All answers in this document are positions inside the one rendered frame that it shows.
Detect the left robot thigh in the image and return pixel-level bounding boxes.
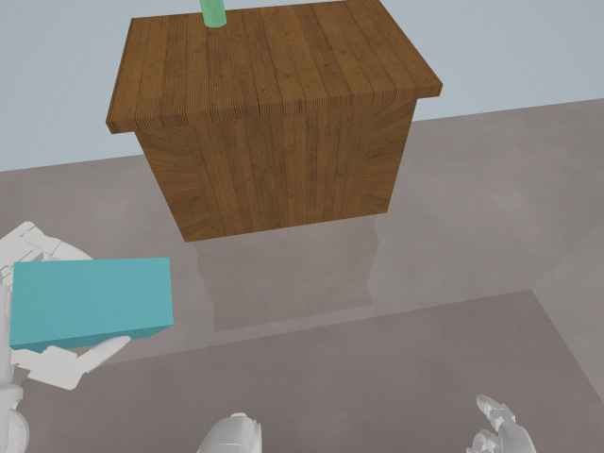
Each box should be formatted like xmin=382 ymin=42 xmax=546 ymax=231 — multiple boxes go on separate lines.
xmin=196 ymin=416 xmax=261 ymax=453

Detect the robot right hand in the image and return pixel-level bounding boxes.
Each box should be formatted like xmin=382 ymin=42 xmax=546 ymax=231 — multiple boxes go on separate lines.
xmin=466 ymin=394 xmax=536 ymax=453

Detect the sponge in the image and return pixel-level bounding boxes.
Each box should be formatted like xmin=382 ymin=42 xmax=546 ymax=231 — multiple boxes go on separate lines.
xmin=9 ymin=258 xmax=174 ymax=353

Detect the robot left hand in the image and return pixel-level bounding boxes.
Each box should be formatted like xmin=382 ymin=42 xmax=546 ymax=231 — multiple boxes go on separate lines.
xmin=0 ymin=222 xmax=131 ymax=390

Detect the robot left forearm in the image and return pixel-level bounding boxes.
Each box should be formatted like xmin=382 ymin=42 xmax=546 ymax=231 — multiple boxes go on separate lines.
xmin=0 ymin=384 xmax=29 ymax=453

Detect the table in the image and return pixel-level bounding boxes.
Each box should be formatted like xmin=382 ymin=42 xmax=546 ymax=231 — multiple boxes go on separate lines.
xmin=106 ymin=0 xmax=444 ymax=243

